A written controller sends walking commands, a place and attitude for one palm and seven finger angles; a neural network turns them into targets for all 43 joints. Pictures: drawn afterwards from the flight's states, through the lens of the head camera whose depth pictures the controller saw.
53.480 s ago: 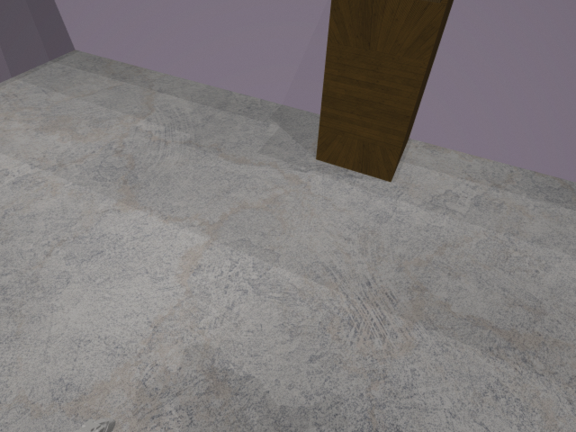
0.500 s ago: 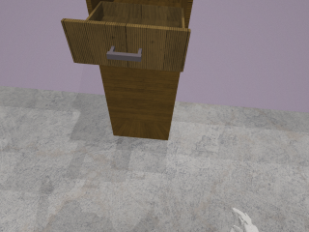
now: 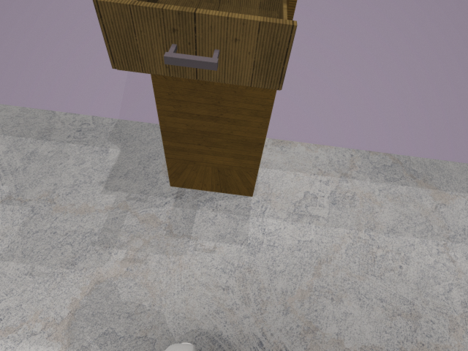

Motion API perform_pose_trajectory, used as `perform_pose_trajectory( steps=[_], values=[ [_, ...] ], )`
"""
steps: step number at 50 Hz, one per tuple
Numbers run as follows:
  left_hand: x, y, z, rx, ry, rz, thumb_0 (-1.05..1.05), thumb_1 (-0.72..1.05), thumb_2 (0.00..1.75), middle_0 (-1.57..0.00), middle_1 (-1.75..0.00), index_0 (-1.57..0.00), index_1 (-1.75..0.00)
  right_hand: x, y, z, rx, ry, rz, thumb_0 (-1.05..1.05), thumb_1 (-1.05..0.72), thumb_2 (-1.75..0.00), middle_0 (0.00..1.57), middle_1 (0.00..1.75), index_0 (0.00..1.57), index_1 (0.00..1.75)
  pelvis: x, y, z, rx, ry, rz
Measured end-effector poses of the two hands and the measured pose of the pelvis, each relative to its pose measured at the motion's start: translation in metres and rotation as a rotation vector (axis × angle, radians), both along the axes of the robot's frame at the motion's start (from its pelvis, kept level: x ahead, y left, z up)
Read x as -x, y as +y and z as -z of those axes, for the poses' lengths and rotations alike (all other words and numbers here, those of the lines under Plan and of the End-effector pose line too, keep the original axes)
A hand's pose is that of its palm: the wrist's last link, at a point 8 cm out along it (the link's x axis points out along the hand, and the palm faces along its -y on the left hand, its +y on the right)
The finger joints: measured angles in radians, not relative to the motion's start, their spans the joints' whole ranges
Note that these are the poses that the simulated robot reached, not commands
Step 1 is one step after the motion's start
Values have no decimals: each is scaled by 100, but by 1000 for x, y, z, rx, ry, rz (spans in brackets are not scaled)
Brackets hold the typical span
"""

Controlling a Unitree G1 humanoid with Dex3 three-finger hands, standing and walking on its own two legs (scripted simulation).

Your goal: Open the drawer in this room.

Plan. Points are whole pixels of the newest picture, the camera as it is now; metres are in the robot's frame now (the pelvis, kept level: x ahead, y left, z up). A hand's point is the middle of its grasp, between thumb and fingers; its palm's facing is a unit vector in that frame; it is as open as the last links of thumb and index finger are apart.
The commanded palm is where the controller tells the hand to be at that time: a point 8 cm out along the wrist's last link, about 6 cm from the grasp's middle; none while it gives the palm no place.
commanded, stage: let the arm hang, fingers relaxed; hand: left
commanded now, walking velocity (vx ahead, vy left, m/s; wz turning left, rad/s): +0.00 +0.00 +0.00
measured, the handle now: (193, 56) +0.62 +0.13 +0.16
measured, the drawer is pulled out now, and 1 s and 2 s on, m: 0.29 0.29 0.29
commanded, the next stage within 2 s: look to check the result in 0.70 s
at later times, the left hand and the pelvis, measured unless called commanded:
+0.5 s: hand out of the picture +0.07 +0.19 -0.16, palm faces +0.01 -0.97 -0.24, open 7.4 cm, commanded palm none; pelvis +0.02 -0.01 +0.01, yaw +0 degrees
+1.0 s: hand out of the picture +0.05 +0.17 -0.16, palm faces +0.01 -0.97 -0.24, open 7.4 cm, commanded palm none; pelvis +0.06 -0.02 +0.01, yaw +0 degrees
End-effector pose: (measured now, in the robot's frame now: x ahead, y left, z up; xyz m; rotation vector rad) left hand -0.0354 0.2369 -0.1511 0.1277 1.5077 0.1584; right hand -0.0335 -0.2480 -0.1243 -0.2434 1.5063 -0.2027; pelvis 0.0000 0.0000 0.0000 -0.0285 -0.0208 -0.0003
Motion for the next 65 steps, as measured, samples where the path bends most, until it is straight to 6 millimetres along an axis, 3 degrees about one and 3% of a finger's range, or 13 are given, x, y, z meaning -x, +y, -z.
perform_pose_trajectory(
  steps=[3,6,8,11,15,25,28,32,38,53,65],
  values=[
    [40,6,-14,-29,99,-30,-2,100,89,-21,-30,-20,-30,22,8,0,-32,81,21,1,-90,-90,20,30,20,30,-2,-1,-4,-11,6,-8],
    [64,9,-28,-63,161,-44,-1,96,89,-20,-30,-20,-30,25,13,6,-64,88,36,1,-90,-90,20,30,20,30,-3,-3,-6,-19,0,-10],
    [70,11,-35,-83,177,-47,0,95,89,-20,-30,-20,-30,19,14,11,-82,65,42,1,-90,-90,20,30,20,30,-4,-4,-7,-19,-5,-8],
    [63,13,-38,-107,162,-40,0,93,89,-20,-30,-20,-30,2,14,19,-100,8,44,1,-90,-90,20,30,20,30,-5,-5,-7,-17,-12,-4],
    [28,15,-32,-120,77,-19,0,91,89,-20,-30,-20,-30,-26,12,24,-104,-77,37,1,-90,-90,20,30,20,30,-8,-5,-5,-13,-20,-2],
    [-103,-3,-25,-62,-231,66,0,91,89,-20,-30,-20,-30,-69,14,15,-96,-173,15,0,-90,-90,20,30,20,30,-24,-6,-9,-30,-12,6],
    [-127,-10,-27,-47,-277,82,0,91,89,-20,-30,-20,-30,-75,13,13,-93,-175,16,0,-90,-90,20,30,20,30,-29,-7,-10,-33,-9,5],
    [-141,-17,-28,-36,-289,92,0,90,89,-20,-30,-20,-30,-81,11,11,-89,-171,23,0,-90,-90,20,30,20,30,-36,-9,-11,-33,-9,6],
    [-134,-20,-26,-39,-235,83,0,90,89,-20,-30,-20,-30,-84,9,12,-89,-147,29,0,-90,-90,20,30,20,30,-44,-12,-12,-34,-9,7],
    [-79,-21,-25,-63,-55,29,0,90,89,-20,-30,-20,-30,-90,3,14,-94,-96,23,0,-90,-90,20,30,20,30,-57,-20,-13,-33,-8,9],
    [-87,-34,-22,-39,-79,28,0,90,89,-20,-30,-20,-30,-98,-2,13,-89,-112,16,0,-90,-90,20,30,20,30,-60,-24,-13,-34,-9,7]
  ],
)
